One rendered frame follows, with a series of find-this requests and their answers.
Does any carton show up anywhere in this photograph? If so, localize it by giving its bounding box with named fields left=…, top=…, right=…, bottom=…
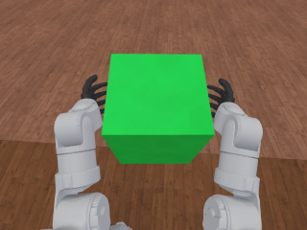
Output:
left=102, top=54, right=215, bottom=164

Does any left robot hand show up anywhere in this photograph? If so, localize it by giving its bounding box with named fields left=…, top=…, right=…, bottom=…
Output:
left=81, top=75, right=108, bottom=114

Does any robot right upper arm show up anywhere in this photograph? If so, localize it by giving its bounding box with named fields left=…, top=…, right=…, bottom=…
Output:
left=202, top=194, right=262, bottom=230

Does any right robot forearm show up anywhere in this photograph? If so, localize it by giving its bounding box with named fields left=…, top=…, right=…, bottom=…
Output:
left=213, top=102, right=263, bottom=229

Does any left robot forearm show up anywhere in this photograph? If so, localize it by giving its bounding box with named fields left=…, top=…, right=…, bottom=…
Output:
left=53, top=98, right=103, bottom=229

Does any right robot hand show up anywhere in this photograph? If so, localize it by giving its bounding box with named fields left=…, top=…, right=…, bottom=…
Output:
left=206, top=78, right=235, bottom=118

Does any robot left upper arm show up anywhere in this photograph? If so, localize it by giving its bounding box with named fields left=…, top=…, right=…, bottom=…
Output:
left=40, top=192, right=111, bottom=230

